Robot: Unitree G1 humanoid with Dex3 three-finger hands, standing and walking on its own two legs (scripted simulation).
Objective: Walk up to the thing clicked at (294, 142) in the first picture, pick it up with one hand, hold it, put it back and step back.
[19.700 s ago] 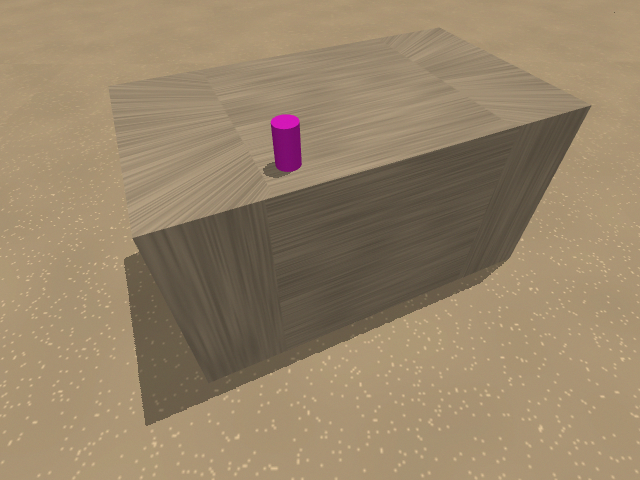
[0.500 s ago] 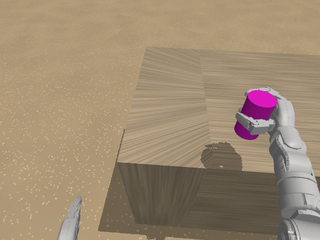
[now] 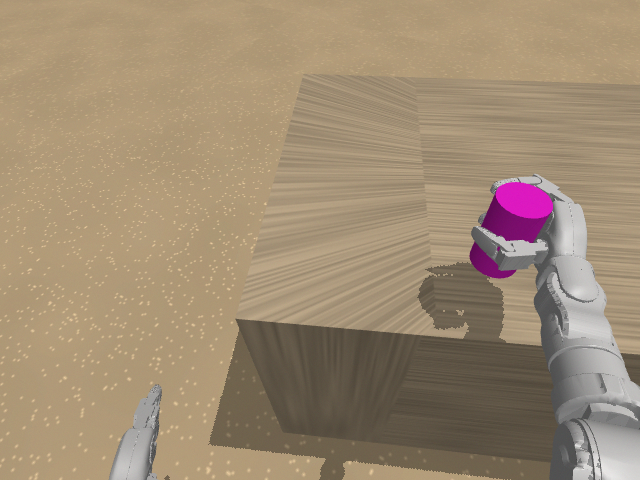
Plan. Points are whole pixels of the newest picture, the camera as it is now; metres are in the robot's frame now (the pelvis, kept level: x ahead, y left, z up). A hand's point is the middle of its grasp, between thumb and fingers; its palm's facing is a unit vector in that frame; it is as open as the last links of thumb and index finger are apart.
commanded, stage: lower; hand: right
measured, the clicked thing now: (507, 232) +0.44 -0.17 +0.08
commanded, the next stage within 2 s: loosen in 0.84 s
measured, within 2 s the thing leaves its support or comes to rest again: rests again in 0.72 s
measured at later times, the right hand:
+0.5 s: hand (490, 248) +0.45 -0.16 +0.04, palm faces +0.08 +1.00 +0.01, open 9.1 cm
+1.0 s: hand (490, 254) +0.46 -0.17 +0.02, palm faces +0.10 +1.00 +0.01, open 9.1 cm
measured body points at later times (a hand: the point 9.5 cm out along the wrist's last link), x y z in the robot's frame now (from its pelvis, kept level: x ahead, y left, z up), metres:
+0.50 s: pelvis -0.01 +0.00 -0.03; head +0.07 -0.01 +0.42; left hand +0.13 +0.27 -0.07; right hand +0.44 -0.21 +0.04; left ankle +0.05 +0.13 -0.72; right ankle -0.03 -0.13 -0.72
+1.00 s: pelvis -0.01 +0.00 -0.04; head +0.08 -0.02 +0.40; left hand +0.14 +0.27 -0.06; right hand +0.45 -0.22 +0.02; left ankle +0.05 +0.13 -0.72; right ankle -0.03 -0.13 -0.72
